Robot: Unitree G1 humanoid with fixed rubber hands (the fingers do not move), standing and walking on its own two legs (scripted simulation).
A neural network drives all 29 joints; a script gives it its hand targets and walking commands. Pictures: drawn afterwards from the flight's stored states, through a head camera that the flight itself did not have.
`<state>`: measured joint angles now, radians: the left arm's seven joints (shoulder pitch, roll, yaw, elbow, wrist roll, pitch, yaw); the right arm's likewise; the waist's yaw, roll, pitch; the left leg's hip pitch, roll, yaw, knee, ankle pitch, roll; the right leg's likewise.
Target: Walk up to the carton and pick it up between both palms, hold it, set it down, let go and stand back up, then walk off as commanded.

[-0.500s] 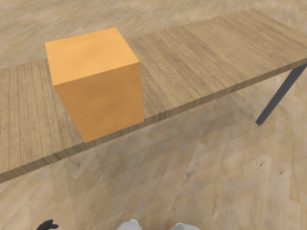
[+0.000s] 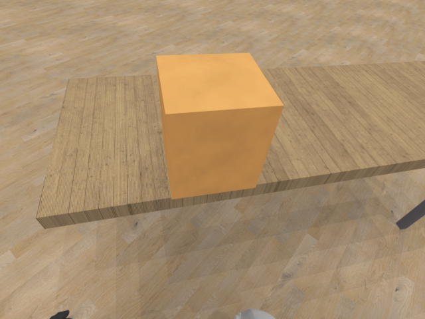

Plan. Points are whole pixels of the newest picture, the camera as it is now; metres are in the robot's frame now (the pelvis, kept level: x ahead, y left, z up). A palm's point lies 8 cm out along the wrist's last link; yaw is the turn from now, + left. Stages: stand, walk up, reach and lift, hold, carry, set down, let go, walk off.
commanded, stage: walk up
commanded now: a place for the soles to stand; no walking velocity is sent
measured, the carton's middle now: (210, 127) +0.51 +0.01 +0.08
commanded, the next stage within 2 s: none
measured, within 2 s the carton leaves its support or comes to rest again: neither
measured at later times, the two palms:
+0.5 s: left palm (114, 311) +0.17 +0.18 -0.07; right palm (417, 308) +0.18 -0.42 -0.08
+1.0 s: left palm out of the picture +0.12 +0.17 -0.04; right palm (399, 281) +0.23 -0.42 -0.10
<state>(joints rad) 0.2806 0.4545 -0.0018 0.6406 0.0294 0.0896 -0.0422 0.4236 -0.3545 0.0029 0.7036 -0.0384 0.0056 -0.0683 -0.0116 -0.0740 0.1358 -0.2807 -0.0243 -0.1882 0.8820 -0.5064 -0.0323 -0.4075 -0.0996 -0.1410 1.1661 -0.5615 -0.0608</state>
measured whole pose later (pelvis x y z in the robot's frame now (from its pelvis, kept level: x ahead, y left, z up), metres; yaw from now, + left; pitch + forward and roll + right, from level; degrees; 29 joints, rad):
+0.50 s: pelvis +0.09 -0.12 +0.02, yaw +3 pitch -3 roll +3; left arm 0.29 0.39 0.00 0.64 0.03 0.05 -0.02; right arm 0.31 -0.38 0.00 0.70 -0.04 0.04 -0.10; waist 0.00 -0.04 0.13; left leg -0.47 -0.03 -0.18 1.09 -0.42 -0.03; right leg -0.28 0.00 -0.17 0.80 -0.47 -0.07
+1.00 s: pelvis +0.07 -0.14 +0.02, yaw +9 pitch -4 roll +5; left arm 0.29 0.38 0.00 0.64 0.02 0.01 0.01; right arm 0.19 -0.41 0.00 0.70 -0.04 0.09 -0.03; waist 0.00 0.01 0.15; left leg -0.46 -0.07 -0.15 1.05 -0.44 -0.03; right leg -0.32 -0.13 -0.09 0.83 -0.43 -0.02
